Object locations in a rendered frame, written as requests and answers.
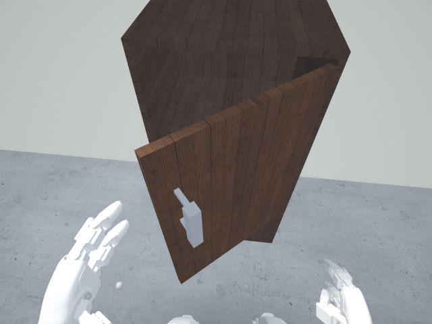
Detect left robot hand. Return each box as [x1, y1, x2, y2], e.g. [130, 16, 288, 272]
[38, 201, 129, 324]

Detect cupboard door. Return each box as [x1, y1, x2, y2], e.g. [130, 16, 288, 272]
[134, 63, 338, 284]

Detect handle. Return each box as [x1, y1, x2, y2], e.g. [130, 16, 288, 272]
[174, 188, 203, 248]

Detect right robot hand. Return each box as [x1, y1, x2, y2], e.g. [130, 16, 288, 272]
[316, 259, 373, 324]

